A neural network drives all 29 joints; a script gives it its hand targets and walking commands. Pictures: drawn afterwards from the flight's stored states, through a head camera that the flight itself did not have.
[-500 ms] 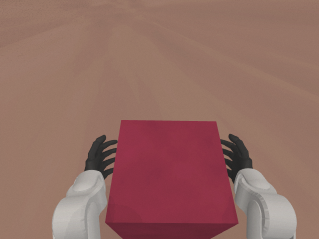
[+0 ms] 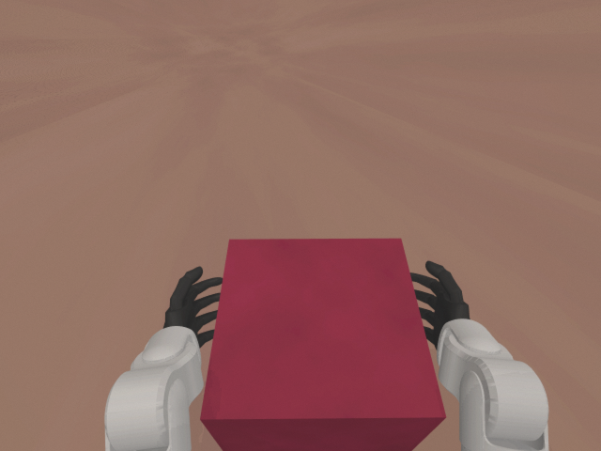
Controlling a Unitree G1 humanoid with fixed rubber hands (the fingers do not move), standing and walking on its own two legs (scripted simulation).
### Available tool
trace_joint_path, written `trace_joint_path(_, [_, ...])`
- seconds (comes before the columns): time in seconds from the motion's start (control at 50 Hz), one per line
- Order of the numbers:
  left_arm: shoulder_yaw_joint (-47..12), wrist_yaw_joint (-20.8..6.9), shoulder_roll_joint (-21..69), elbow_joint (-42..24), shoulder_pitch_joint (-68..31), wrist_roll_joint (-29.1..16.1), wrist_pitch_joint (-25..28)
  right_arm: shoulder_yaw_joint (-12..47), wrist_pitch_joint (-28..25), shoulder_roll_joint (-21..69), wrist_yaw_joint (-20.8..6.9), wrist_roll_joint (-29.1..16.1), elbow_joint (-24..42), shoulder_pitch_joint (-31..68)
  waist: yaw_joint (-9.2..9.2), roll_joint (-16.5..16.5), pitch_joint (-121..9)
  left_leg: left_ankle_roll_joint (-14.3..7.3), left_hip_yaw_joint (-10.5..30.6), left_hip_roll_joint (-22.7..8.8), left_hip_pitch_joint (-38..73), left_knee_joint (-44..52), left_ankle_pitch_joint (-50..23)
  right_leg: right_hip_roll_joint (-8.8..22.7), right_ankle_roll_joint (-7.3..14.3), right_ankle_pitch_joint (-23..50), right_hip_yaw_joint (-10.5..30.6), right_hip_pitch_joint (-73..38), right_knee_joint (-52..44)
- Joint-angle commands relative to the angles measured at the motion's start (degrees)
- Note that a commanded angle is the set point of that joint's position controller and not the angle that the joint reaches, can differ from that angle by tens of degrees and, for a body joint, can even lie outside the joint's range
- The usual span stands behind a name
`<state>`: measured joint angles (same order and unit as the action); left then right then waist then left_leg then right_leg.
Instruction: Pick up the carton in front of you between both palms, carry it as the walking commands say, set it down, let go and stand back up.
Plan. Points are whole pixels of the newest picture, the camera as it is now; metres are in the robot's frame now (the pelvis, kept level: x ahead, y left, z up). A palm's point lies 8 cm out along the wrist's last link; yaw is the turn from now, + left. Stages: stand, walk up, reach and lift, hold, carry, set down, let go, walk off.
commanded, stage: carry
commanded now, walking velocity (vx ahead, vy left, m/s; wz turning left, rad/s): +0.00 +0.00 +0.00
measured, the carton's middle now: (315, 360) +0.24 +0.00 +0.01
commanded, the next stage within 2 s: hold in 1.04 s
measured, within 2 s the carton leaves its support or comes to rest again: neither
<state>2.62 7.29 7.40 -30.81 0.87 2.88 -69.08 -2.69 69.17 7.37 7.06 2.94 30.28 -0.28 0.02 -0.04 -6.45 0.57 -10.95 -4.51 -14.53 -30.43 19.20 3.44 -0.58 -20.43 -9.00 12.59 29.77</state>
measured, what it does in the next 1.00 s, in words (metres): shifts its weight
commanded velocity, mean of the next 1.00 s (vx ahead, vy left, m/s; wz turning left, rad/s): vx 0.00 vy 0.00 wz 0.00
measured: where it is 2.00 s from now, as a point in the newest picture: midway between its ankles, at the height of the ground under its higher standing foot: outside the picture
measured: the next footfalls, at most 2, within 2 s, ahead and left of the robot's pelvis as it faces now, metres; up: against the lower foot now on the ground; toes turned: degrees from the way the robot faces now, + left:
none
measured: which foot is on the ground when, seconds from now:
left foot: down 0.00-1.00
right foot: down 0.00-1.00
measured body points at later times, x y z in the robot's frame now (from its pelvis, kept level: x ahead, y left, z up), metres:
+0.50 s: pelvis -0.03 +0.00 +0.00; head -0.05 +0.00 +0.45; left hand +0.23 +0.15 +0.05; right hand +0.24 -0.15 +0.05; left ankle -0.04 +0.11 -0.73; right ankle -0.06 -0.11 -0.73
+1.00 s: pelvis -0.05 +0.00 +0.00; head -0.06 +0.00 +0.45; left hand +0.24 +0.15 +0.03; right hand +0.24 -0.15 +0.03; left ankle -0.04 +0.11 -0.73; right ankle -0.06 -0.11 -0.73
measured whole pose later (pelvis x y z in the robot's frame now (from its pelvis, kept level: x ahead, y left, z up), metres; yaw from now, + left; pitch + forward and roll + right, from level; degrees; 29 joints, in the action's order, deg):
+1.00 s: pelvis -0.05 +0.00 +0.00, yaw +0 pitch +2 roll +0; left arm 8.0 1.8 7.7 5.3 -9.4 12.0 -41.6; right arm -8.2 41.7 7.8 2.0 12.0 -5.8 9.9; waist 0.0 0.0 -4.1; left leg -0.2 -10.8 -4.6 -16.8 -28.7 13.9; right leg 3.5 0.4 -15.9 -9.6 15.0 28.8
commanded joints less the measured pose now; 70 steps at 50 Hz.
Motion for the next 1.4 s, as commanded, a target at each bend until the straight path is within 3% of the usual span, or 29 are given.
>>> trace_joint_path(0.0, [-36.2, -7.1, 44.1, -5.1, -20.0, -15.1, 0.8, 36.6, -0.9, 44.7, -6.8, -15.3, 5.1, 19.6, 0.01, 0.2, -13.8, 0.1, 4.2, -5.4, 7.5, -0.6, -35.9, 6.2, -0.1, 40.4, 3.8, -5.9, 0.2])
trace_joint_path(0.26, [-33.5, -10.9, 40.5, 6.0, -24.9, -10.5, 7.6, 33.7, -7.6, 41.0, -10.9, -11.2, -6.5, 24.8, 0.09, 0.0, -8.2, -0.5, 5.3, -5.8, 5.2, 4.9, -21.2, 6.2, 0.7, 22.4, 4.8, -2.6, -5.0])
trace_joint_path(0.44, [-28.1, -12.4, 38.6, 16.8, -26.9, -6.3, 15.7, 28.3, -15.7, 39.0, -12.1, -6.3, -17.1, 26.3, 0.12, 0.0, -9.4, -0.8, 5.3, -5.7, 5.0, 5.7, -18.9, 6.1, 1.1, 19.4, 4.8, -2.0, -5.9])
trace_joint_path(0.62, [-23.0, -14.6, 39.3, 29.7, -32.4, -2.4, 27.2, 23.2, -27.3, 39.6, -14.5, -2.9, -29.9, 32.1, 0.04, 0.0, -10.6, -0.8, 5.7, -5.6, 4.5, 6.1, -16.8, 6.1, 1.3, 16.3, 4.9, -1.4, -6.1])
trace_joint_path(0.72, [-24.0, -16.3, 43.6, 34.2, -36.8, -2.5, 32.9, 24.0, -33.0, 43.9, -16.2, -2.8, -34.4, 36.3, 0.01, -0.1, -12.1, -0.8, 5.8, -5.6, 5.0, 5.9, -16.9, 6.0, 1.4, 16.4, 5.0, -1.8, -5.8])
trace_joint_path(0.86, [-28.9, -17.7, 49.8, 30.9, -36.4, -5.1, 31.2, 29.0, -31.2, 50.2, -17.5, -5.3, -31.0, 35.7, 0.07, -0.2, -14.5, -0.9, 5.7, -5.7, 5.8, 4.5, -20.0, 6.0, 1.4, 20.0, 4.8, -2.9, -4.5])
trace_joint_path(1.02, [-26.4, -17.8, 48.6, 32.1, -34.9, -3.9, 28.8, 26.5, -28.7, 48.9, -17.6, -4.1, -32.1, 34.3, 0.02, 0.0, -12.5, -0.8, 5.8, -5.7, 4.5, 4.6, -19.2, 6.1, 1.3, 19.7, 5.0, -1.8, -4.7])
trace_joint_path(1.04, [-24.9, -18.0, 49.8, 31.2, -27.9, -3.4, 28.4, 25.5, -28.3, 49.9, -17.7, -3.3, -31.5, 27.7, -1.25, 0.9, -6.7, -2.3, 14.8, 9.5, 14.4, 7.3, -34.7, -7.9, 1.6, 37.7, 14.2, -9.1, -7.3])
trace_joint_path(1.06, [-24.7, -18.0, 46.8, 28.7, -29.6, -3.0, 29.1, 23.7, -29.3, 48.0, -17.0, -2.4, -30.2, 27.5, -0.08, 2.8, -9.7, -1.9, 16.4, 8.6, 16.0, 7.2, -38.3, -7.9, 1.7, 38.5, 14.8, -11.2, -8.1])
trace_joint_path(1.08, [-24.8, -18.1, 47.5, 28.6, -31.3, -2.6, 29.3, 23.6, -29.6, 47.7, -16.9, -1.9, -30.3, 29.5, -0.36, 0.2, -9.5, -1.0, 15.9, 9.3, 15.6, 8.0, -36.7, -8.0, 1.4, 38.8, 14.7, -13.0, -7.8])
trace_joint_path(1.12, [-25.4, -18.1, 47.5, 29.8, -32.7, -2.7, 29.9, 23.6, -30.4, 48.0, -16.9, -2.2, -30.7, 30.9, 0.34, -0.4, -9.6, -0.4, 15.9, 9.7, 17.5, 8.8, -35.9, -8.6, 0.5, 37.8, 14.3, -13.0, -8.4])
trace_joint_path(1.14, [-26.3, -18.5, 47.6, 29.7, -34.6, -3.6, 30.0, 23.8, -30.6, 48.7, -16.8, -1.9, -32.1, 31.8, 0.62, 1.1, -10.6, -0.1, 15.5, 9.8, 16.5, 9.5, -30.1, -9.1, 0.7, 29.8, 13.7, -14.7, -10.1])
trace_joint_path(1.22, [-25.5, -18.7, 49.7, 32.2, -35.7, -3.0, 30.5, 25.2, -30.6, 50.5, -18.1, -3.3, -32.4, 35.7, -0.54, 0.2, -9.4, -0.8, 15.3, 10.7, 13.3, 10.1, -24.9, -8.7, 0.2, 28.9, 14.0, -15.1, -9.2])
trace_joint_path(1.38, [-21.9, -20.4, 53.1, 39.2, -39.4, -1.2, 29.7, 22.3, -29.7, 53.3, -20.7, -2.3, -39.4, 39.7, -0.77, 0.2, -3.5, -1.6, 14.7, 9.4, 11.5, 12.0, -10.8, -8.2, 0.9, 11.7, 13.3, -9.5, -11.6])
